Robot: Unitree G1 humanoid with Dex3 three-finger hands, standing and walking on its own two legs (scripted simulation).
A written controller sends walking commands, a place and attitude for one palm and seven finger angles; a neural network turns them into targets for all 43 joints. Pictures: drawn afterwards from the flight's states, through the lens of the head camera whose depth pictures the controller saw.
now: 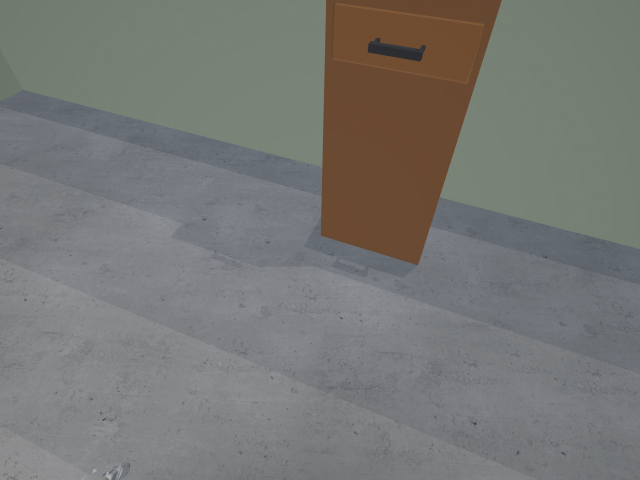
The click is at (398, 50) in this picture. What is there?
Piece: drawer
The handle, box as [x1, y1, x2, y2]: [368, 38, 425, 60]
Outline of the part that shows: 368,52 420,60 425,46 422,45 419,49 380,43 379,38 376,38 368,44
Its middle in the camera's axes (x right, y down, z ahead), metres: +0.20 -0.51 +1.02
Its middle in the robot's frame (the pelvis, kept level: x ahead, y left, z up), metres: +1.12 -0.14 +0.08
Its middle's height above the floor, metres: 0.85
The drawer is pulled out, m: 0.00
